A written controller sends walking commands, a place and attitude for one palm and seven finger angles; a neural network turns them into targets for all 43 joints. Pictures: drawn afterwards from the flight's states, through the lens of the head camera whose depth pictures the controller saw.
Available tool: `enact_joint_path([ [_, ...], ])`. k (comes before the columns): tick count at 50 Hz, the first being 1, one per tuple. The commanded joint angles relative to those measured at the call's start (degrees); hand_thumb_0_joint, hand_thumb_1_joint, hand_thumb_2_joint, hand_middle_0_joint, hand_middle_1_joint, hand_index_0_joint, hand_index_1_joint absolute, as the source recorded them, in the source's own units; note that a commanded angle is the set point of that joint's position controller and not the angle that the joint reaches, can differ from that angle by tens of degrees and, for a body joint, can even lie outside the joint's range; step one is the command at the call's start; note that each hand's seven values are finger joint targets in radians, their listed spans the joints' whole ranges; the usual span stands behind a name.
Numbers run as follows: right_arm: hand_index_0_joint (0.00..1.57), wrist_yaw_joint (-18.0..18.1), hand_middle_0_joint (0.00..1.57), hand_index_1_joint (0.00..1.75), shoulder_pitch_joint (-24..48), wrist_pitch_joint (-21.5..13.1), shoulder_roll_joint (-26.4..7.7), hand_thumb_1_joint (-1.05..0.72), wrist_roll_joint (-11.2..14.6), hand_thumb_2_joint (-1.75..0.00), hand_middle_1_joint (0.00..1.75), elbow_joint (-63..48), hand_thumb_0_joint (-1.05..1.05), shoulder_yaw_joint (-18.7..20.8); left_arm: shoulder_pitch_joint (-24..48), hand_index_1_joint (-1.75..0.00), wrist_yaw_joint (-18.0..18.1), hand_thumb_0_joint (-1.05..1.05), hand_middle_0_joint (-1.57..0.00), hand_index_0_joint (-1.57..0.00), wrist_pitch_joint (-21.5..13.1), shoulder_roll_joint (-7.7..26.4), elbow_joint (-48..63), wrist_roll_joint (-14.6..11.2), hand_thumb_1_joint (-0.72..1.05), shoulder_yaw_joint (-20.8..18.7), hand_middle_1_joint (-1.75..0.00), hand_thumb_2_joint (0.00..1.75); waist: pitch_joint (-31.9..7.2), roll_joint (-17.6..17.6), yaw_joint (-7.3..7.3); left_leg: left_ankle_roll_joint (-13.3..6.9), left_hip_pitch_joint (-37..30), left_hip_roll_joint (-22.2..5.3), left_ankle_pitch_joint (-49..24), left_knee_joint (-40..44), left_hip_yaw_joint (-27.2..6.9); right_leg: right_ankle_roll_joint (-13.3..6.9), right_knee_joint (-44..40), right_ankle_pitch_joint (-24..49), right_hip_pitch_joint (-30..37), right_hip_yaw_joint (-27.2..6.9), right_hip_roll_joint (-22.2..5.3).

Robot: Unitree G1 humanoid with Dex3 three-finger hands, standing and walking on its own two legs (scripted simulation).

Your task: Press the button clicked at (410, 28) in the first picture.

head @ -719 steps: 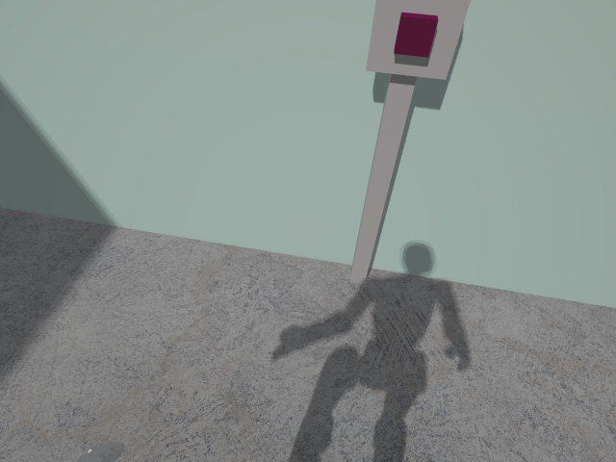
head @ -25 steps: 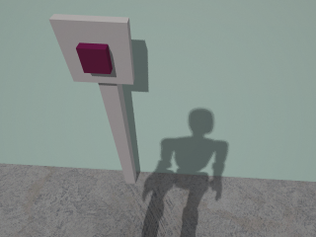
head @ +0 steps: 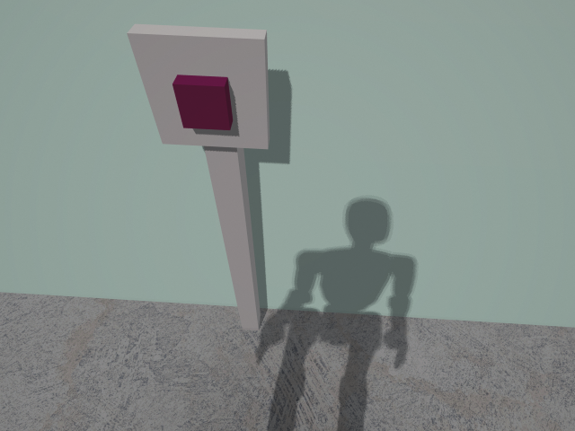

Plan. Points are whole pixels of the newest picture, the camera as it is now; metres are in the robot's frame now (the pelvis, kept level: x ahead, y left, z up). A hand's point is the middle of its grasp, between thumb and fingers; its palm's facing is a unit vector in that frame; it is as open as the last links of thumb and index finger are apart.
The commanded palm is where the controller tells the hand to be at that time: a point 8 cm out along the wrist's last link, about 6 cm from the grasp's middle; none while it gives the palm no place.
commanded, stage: come to a stop and stand still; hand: left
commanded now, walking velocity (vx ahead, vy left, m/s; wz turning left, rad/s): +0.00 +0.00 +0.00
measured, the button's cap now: (205, 102) +0.52 +0.16 +0.19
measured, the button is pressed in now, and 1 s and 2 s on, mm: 0 0 0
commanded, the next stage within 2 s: look again from close up in 0.92 s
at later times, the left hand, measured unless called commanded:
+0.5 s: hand out of the picture +0.04 +0.16 -0.18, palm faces -0.01 -0.98 -0.19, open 7.4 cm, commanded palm none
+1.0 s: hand out of the picture +0.06 +0.15 -0.17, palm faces +0.00 -0.98 -0.21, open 7.4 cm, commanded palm none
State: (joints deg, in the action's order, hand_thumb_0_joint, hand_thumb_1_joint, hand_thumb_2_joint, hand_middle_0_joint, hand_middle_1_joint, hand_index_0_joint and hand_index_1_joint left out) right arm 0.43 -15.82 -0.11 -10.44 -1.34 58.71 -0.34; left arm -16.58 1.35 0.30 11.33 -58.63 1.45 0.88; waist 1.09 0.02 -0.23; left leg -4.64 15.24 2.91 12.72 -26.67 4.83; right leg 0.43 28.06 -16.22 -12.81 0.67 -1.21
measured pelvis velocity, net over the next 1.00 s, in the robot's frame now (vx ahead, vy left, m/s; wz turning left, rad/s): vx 0.05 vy -0.04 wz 0.00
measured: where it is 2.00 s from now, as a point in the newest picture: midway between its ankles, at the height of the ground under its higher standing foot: outside the picture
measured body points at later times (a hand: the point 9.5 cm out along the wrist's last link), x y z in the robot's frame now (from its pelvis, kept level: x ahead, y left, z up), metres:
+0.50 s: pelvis +0.04 -0.02 +0.00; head +0.05 -0.01 +0.45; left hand +0.05 +0.21 -0.16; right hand +0.06 -0.25 -0.15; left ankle +0.02 +0.07 -0.74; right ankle -0.02 -0.13 -0.74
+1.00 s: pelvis +0.05 -0.04 +0.00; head +0.07 -0.03 +0.45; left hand +0.06 +0.20 -0.16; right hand +0.07 -0.27 -0.16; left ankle +0.02 +0.07 -0.74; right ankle -0.02 -0.13 -0.74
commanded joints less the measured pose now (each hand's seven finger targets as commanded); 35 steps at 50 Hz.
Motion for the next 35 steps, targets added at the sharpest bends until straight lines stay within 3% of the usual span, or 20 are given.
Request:
enact_joint_path([
  [1,0.2,0.7,0.2,0.3,-0.7,-2.1,-7.3,-0.9,0.5,-0.9,0.3,-2.0,0.0,1.4,-1.9,-0.3,0.5,0.0,-0.2,-0.2,-1.7,5.2,1.4,-0.4,0.9,-1.1,-0.3,0.9,-1.4,-0.3,-0.04,0.3,-2.5,-9.7,-0.7,8.0,-11.1,-2.7,-4.1,3.5,0.5,-3.7,-3.4],
  [6,0.2,1.0,0.2,0.3,-1.2,-2.3,-6.7,-0.9,0.8,-0.9,0.3,0.2,0.0,0.9,-2.6,-0.3,0.7,0.0,-0.2,-0.2,-1.7,5.2,-0.6,-0.5,0.9,-0.8,-0.3,0.9,-0.6,-0.1,0.09,0.6,-4.2,-9.3,-7.3,6.0,-9.3,-2.4,-4.6,6.2,0.8,-4.1,-3.9],
  [12,0.2,1.2,0.2,0.3,-1.0,-2.2,-6.1,-0.9,0.8,-0.9,0.3,1.9,0.0,0.7,-3.3,-0.3,0.9,0.0,-0.2,-0.2,-1.7,4.6,-2.2,-0.6,0.9,-0.7,-0.3,0.9,1.3,0.1,0.1,0.9,-4.7,-9.1,-8.7,5.6,-8.6,-2.4,-4.9,7.4,0.2,-4.4,-4.1],
  [22,0.2,1.5,0.2,0.3,-0.3,-2.3,-5.8,-0.9,0.7,-0.9,0.3,3.1,0.0,0.8,-3.0,-0.3,1.1,0.0,-0.2,-0.2,-1.9,4.6,-2.6,-0.6,0.9,-1.0,-0.3,0.9,-0.1,-0.3,0.06,1.2,-6.6,-9.1,-14.9,3.7,-7.7,-2.6,-4.4,13.3,1.7,-4.7,-4.5],
  [35,0.2,1.8,0.2,0.3,-0.2,-2.2,-6.1,-0.9,0.7,-0.9,0.3,4.1,0.0,0.8,-2.3,-0.3,1.1,0.0,-0.2,-0.2,-2.0,5.5,-2.3,-0.7,0.9,-1.3,-0.3,0.9,-0.8,-0.4,-0.07,1.7,-7.6,-9.2,-17.5,3.3,-7.3,-2.9,-4.4,18.1,3.8,-4.6,-5.0],
])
